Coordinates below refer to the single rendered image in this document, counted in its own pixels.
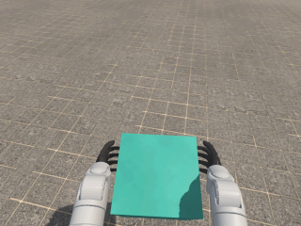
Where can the right robot forearm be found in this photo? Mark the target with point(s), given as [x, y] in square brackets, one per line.
[226, 200]

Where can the robot right hand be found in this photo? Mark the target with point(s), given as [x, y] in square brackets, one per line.
[211, 156]

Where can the carton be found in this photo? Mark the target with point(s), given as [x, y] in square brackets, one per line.
[157, 176]

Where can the robot left hand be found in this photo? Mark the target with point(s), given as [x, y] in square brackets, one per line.
[105, 154]

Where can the left robot forearm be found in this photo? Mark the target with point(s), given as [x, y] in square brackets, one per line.
[92, 195]

